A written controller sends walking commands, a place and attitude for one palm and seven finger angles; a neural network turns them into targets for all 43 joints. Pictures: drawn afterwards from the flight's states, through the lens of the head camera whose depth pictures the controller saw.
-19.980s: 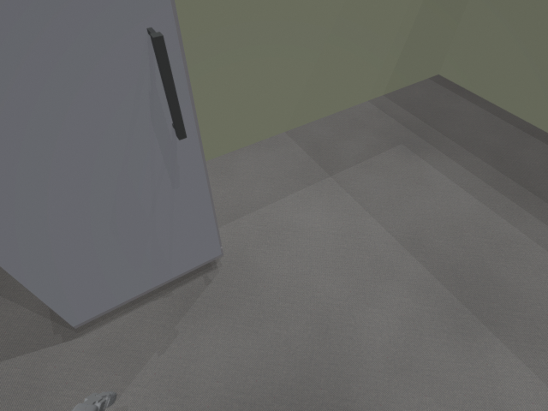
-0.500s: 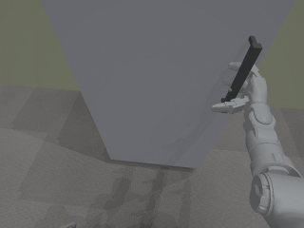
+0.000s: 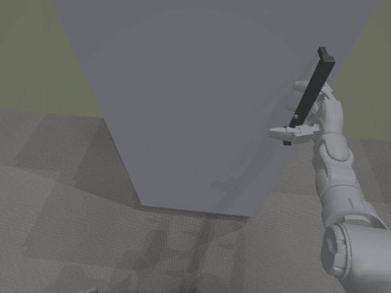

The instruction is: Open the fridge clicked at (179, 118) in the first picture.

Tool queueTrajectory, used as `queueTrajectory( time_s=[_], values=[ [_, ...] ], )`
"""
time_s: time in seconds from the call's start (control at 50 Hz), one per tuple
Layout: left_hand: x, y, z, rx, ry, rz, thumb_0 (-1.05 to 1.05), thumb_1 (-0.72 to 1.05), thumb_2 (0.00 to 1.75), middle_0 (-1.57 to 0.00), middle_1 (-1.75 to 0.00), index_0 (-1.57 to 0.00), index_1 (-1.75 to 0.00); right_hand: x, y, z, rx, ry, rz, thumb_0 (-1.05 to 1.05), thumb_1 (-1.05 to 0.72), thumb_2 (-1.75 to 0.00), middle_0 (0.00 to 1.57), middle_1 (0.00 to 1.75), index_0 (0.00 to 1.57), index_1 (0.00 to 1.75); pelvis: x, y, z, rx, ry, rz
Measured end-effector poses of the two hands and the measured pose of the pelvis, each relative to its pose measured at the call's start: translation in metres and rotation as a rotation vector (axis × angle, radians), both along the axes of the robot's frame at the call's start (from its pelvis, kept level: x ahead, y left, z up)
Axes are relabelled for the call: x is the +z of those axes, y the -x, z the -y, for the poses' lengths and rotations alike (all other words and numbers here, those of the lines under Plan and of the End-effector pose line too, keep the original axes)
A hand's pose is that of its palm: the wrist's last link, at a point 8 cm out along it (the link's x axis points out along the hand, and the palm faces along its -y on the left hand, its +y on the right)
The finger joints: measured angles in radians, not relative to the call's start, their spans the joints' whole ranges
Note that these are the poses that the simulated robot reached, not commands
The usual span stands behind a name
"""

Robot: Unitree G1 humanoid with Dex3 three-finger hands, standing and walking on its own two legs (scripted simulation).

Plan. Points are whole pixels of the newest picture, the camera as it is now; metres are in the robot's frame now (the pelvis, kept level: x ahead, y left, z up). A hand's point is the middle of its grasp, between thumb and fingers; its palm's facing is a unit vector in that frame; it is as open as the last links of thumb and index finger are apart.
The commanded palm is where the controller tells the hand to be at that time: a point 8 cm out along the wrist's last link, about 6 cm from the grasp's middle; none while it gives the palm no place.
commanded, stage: grip the handle and tug to test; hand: right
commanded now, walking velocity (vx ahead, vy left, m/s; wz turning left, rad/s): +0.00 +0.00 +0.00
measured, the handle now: (302, 102) +0.52 -0.15 +0.11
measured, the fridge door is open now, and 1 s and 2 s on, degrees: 0 0 16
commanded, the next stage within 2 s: pull the door a little, standing still in 1.20 s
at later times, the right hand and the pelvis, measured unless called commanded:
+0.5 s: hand (296, 116) +0.47 -0.13 +0.12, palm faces +0.01 +1.00 -0.01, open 5.7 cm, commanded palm +0.44 -0.18 +0.11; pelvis +0.01 +0.00 +0.00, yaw +0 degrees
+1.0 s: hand (296, 116) +0.47 -0.13 +0.12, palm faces +0.00 +1.00 -0.01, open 5.7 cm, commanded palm +0.43 -0.19 +0.11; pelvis +0.01 +0.00 +0.00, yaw +0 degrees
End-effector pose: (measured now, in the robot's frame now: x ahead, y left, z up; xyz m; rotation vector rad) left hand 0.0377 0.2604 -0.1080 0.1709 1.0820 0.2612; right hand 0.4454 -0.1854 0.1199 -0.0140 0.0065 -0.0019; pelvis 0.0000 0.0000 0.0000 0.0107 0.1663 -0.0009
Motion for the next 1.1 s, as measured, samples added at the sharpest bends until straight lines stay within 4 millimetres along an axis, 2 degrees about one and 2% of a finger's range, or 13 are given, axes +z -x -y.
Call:
queueTrajectory(
  time_s=[0.5, 1.1],
  values=[
    [0.0, -0.01, 0.003, -0.006, 0.011, 0.01, 0.01, 0.91, 0.9, -0.2, -0.3, -0.21, -0.3, 0.001, 0.0, 0.002, -0.011, -0.002, 0.005, 0.0, -0.74, -0.83, 0.38, 1.31, 0.37, 1.33, 0.001, -0.006, 0.001, 0.001, 0.001, 0.004],
    [0.006, -0.018, -0.001, 0.018, 0.009, 0.032, 0.01, 0.91, 0.9, -0.2, -0.3, -0.21, -0.3, 0.001, 0.0, 0.002, 0.008, -0.009, 0.001, 0.01, -0.76, -0.8, 0.35, 1.34, 0.34, 1.35, 0.005, -0.012, -0.002, 0.016, 0.006, 0.009]
  ],
)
